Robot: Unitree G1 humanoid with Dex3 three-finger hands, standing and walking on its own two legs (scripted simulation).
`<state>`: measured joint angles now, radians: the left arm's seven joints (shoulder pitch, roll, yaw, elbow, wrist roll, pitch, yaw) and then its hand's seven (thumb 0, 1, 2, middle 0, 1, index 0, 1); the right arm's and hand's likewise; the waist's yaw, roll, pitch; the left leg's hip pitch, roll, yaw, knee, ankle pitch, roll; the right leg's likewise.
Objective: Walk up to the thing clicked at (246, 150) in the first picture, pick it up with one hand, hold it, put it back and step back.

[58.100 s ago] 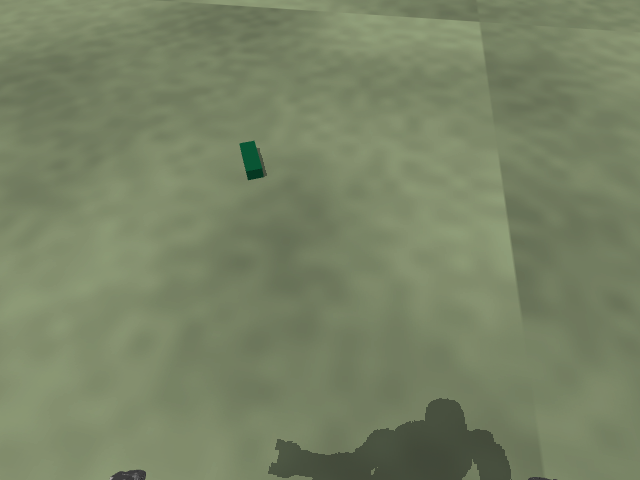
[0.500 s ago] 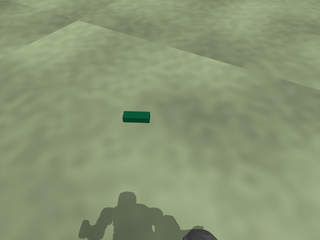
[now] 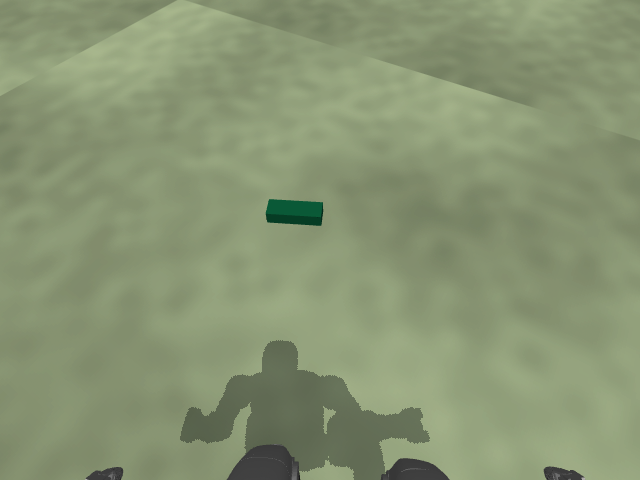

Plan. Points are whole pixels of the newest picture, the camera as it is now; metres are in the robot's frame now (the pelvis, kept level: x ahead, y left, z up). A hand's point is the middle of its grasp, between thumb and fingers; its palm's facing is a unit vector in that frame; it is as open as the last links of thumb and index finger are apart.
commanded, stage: step back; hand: left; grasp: from above
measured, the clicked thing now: (295, 212) +1.06 +0.18 -0.73
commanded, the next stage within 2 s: stand in 0.14 s
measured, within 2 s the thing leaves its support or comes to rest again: neither
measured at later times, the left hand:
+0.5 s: hand out of the picture +0.10 +0.26 -0.13, palm faces -0.06 -0.94 -0.34, open 7.4 cm
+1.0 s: hand out of the picture +0.07 +0.26 -0.13, palm faces -0.08 -0.94 -0.34, open 7.4 cm
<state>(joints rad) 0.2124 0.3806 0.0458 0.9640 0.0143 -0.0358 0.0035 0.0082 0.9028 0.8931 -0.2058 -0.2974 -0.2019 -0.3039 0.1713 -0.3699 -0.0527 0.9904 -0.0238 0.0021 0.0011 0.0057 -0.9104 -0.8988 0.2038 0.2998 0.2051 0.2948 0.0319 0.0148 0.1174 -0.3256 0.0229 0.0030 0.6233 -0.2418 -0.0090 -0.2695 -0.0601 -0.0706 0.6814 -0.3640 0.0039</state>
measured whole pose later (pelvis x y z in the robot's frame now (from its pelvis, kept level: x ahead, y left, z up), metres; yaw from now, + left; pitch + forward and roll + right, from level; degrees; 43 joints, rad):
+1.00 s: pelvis +0.00 +0.01 +0.03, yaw -2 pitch -2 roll +0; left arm 0.14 0.36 -0.01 1.14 0.01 -0.02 -0.02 0.01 0.91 0.89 -0.20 -0.30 -0.20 -0.30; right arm 0.12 -0.34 -0.01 1.17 -0.01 -0.01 0.02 0.01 -0.91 -0.90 0.21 0.30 0.21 0.29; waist -0.01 0.00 0.05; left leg -0.18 0.04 0.03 0.33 -0.11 -0.02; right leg -0.10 -0.02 -0.02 0.35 -0.20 0.02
